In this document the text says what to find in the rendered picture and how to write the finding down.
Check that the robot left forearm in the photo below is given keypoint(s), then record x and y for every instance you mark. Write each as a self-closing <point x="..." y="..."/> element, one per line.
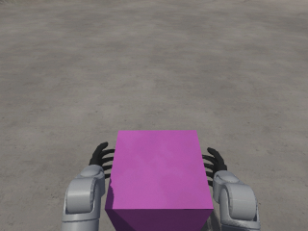
<point x="82" y="200"/>

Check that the robot right forearm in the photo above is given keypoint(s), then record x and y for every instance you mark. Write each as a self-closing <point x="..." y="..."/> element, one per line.
<point x="238" y="205"/>

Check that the robot right hand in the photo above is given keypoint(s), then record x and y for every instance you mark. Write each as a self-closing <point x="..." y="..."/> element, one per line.
<point x="218" y="164"/>

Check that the robot left hand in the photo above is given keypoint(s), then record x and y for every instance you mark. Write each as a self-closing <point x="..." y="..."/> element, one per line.
<point x="97" y="157"/>

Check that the carton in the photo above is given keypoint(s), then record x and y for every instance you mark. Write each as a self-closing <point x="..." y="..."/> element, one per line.
<point x="158" y="182"/>

